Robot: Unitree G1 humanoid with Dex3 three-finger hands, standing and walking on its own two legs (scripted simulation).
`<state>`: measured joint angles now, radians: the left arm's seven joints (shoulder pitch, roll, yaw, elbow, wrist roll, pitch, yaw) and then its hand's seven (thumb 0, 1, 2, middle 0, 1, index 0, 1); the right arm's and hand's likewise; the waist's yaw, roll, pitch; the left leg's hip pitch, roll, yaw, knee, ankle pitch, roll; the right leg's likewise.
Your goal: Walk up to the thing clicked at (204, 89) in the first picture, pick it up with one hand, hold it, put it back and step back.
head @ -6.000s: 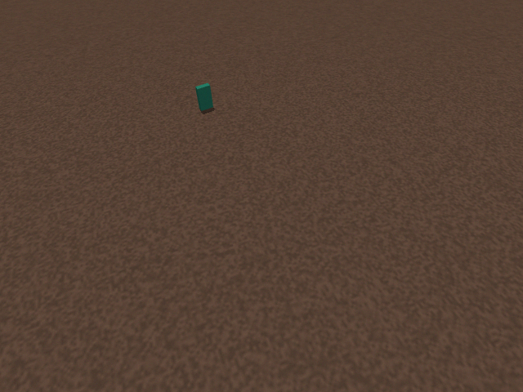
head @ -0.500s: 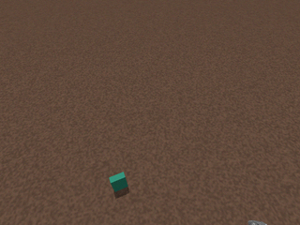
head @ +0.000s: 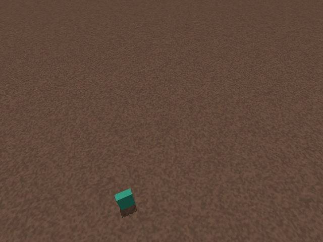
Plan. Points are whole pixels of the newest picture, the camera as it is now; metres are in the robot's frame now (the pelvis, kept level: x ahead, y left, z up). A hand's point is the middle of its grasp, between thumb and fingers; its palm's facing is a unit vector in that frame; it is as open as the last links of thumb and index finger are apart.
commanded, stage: walk up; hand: left
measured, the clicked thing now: (125, 199) +0.45 +0.25 -0.70
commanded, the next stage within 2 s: stand in 0.10 s
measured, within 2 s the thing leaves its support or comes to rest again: neither
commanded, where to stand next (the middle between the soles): +0.06 +0.00 m, yaw -1 degrees
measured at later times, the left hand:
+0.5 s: hand out of the picture +0.09 +0.24 -0.16, palm faces -0.03 -0.94 -0.34, open 7.3 cm
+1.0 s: hand out of the picture +0.11 +0.24 -0.15, palm faces -0.04 -0.94 -0.35, open 7.3 cm
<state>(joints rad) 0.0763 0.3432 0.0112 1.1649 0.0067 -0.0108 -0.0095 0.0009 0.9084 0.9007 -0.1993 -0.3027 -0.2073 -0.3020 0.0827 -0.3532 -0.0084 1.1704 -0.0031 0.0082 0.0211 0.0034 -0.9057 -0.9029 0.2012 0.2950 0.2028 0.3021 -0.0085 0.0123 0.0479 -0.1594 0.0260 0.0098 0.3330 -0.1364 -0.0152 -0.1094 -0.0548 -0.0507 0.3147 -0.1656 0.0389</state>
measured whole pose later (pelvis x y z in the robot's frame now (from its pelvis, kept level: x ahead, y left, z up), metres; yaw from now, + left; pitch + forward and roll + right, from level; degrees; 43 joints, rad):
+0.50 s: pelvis +0.01 -0.01 +0.00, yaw +0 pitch -2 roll +0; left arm 0.10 0.35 0.00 1.14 0.01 -0.01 -0.01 0.00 0.91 0.90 -0.20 -0.30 -0.21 -0.30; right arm 0.09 -0.35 -0.01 1.15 -0.01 0.00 0.02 0.00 -0.91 -0.90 0.20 0.29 0.20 0.30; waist -0.01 0.00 0.04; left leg -0.14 0.04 0.01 0.32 -0.15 -0.03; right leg -0.10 -0.04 -0.05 0.32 -0.19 0.03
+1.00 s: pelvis +0.03 -0.01 +0.00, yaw -1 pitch -2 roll +0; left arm 0.09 0.35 0.00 1.13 0.01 -0.01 -0.01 0.00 0.91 0.90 -0.20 -0.30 -0.21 -0.30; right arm 0.08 -0.35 0.00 1.15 -0.01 0.00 0.01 0.00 -0.91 -0.90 0.20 0.29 0.20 0.30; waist -0.01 0.00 0.04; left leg -0.11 0.04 0.02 0.31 -0.16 -0.04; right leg -0.08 -0.04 -0.04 0.31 -0.20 0.02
